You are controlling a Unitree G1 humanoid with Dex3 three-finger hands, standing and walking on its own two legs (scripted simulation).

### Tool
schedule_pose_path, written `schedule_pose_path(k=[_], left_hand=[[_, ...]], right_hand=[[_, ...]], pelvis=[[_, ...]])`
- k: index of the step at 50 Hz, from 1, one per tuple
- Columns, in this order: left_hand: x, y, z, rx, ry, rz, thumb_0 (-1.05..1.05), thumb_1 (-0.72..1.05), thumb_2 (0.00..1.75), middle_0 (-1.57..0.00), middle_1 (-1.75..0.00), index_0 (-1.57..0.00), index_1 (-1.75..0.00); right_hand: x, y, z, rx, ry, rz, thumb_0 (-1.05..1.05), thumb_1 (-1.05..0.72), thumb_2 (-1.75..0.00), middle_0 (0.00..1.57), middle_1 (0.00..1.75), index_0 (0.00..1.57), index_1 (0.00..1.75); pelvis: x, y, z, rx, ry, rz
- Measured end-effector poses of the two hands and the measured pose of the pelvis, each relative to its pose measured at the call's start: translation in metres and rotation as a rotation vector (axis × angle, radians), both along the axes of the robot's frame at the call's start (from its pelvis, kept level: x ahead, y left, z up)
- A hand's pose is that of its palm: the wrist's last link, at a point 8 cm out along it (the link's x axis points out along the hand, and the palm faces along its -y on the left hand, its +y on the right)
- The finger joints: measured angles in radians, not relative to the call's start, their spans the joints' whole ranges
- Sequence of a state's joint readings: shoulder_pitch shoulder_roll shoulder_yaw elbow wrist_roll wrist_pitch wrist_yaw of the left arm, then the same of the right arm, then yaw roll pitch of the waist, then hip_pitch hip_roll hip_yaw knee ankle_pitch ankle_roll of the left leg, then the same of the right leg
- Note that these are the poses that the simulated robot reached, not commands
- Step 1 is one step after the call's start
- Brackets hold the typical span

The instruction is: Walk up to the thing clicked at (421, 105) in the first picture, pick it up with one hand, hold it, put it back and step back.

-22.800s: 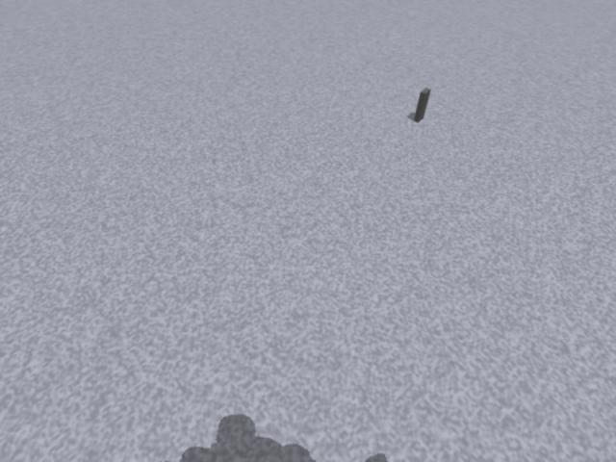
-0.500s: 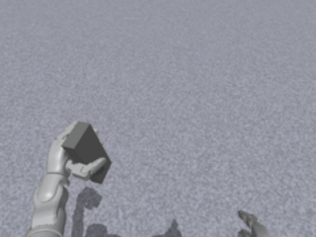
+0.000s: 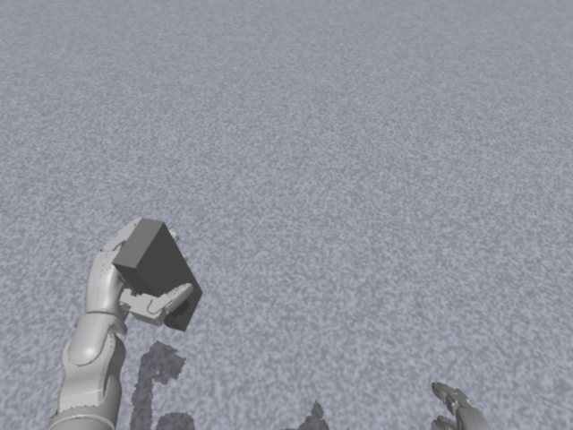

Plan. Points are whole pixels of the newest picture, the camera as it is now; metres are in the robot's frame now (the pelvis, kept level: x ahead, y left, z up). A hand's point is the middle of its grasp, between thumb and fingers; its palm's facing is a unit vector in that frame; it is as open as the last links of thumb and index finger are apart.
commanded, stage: crouch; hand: left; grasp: from the side
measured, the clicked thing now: (165, 280) +0.32 +0.17 +0.04
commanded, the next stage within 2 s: lower in 1.96 s
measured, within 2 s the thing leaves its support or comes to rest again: neither
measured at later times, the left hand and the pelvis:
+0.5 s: hand (175, 298) +0.33 +0.17 -0.03, palm faces +0.03 -1.00 +0.01, open 9.5 cm; pelvis -0.01 +0.00 -0.03, yaw +0 degrees
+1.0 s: hand (200, 337) +0.36 +0.18 -0.28, palm faces +0.04 -1.00 -0.02, open 9.4 cm; pelvis -0.06 +0.00 -0.25, yaw -1 degrees
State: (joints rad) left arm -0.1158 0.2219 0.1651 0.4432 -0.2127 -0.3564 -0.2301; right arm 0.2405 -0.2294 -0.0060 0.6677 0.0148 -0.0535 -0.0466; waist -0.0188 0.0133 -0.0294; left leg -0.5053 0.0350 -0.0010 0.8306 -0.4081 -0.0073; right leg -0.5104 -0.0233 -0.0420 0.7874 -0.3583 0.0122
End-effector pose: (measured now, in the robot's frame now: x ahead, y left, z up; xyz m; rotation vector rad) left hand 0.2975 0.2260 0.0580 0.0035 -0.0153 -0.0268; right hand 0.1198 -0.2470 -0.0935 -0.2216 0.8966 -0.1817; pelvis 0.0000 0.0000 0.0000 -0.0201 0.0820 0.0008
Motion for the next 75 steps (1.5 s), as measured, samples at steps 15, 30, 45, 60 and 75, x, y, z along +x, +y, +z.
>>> schedule_pose_path(k=[15,30,45,60,75], left_hand=[[-0.001,-0.001,-0.017,-0.013,0.043,0.025,-0.01,-0.32,1.11,-0.71,-1.12,-0.71,-1.14],[0.02,-0.001,-0.135,-0.016,0.049,0.036,-0.01,-0.32,1.12,-0.72,-1.11,-0.72,-1.14],[0.033,0.007,-0.291,0.006,0.023,0.075,0.0,-0.31,1.13,-0.71,-1.12,-0.71,-1.15],[0.048,0.003,-0.412,0.011,0.022,0.074,0.0,-0.31,1.13,-0.7,-1.14,-0.7,-1.17],[0.073,0.005,-0.483,0.018,0.047,0.059,0.0,-0.32,1.14,-0.71,-1.12,-0.71,-1.15]], right_hand=[[0.002,0.001,-0.002,0.005,-0.01,0.01,0.01,-0.84,-0.89,0.2,0.3,0.2,0.3],[-0.018,-0.014,-0.074,-0.051,0.1,0.063,0.01,-0.84,-0.89,0.2,0.3,0.2,0.3],[-0.039,-0.007,-0.232,-0.021,0.245,0.116,0.01,-0.87,-0.9,0.2,0.3,0.2,0.3],[-0.085,-0.013,-0.336,-0.053,0.346,0.151,0.01,-0.89,-0.9,0.2,0.3,0.2,0.3],[-0.144,-0.02,-0.384,-0.088,0.483,0.114,0.01,-0.89,-0.9,0.2,0.3,0.2,0.3]], pelvis=[[-0.003,0.0,-0.003,0.001,0.02,0.001],[-0.02,-0.002,-0.074,-0.007,0.254,0.004],[-0.045,0.001,-0.21,-0.016,0.467,-0.005],[-0.079,0.002,-0.318,-0.035,0.484,-0.012],[-0.09,0.005,-0.38,-0.062,0.444,-0.035]])
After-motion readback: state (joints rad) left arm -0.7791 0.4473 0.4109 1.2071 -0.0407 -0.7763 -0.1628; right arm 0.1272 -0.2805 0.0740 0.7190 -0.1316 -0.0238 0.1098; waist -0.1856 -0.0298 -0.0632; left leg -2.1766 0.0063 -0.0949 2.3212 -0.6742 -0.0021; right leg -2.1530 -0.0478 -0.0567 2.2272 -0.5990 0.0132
